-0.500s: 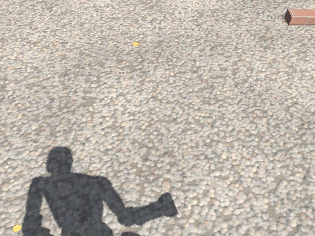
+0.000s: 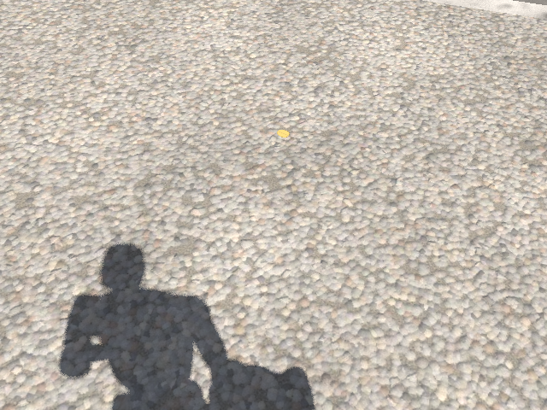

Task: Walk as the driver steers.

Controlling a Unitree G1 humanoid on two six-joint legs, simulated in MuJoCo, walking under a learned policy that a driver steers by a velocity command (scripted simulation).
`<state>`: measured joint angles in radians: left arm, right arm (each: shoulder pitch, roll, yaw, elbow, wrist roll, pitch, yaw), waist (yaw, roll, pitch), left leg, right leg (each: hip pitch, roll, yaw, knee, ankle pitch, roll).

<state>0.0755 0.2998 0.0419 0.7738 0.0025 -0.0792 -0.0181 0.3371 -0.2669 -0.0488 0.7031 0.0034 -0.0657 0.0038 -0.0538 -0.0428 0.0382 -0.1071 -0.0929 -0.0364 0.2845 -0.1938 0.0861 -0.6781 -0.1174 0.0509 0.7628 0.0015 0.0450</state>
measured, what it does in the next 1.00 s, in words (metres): walks ahead, turning right: right foot, then left foot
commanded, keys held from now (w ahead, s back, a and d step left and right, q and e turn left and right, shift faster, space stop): w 0.08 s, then w+e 0.92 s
